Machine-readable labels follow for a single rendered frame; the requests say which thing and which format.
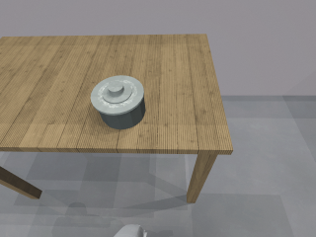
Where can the knob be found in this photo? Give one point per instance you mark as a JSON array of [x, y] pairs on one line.
[[115, 88]]

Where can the table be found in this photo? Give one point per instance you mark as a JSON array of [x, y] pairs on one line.
[[46, 84]]

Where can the robot left thigh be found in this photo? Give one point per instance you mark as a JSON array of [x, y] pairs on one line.
[[132, 230]]

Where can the lid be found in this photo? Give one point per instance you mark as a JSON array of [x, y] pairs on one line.
[[114, 105]]

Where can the pot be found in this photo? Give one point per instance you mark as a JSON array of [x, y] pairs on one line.
[[127, 120]]

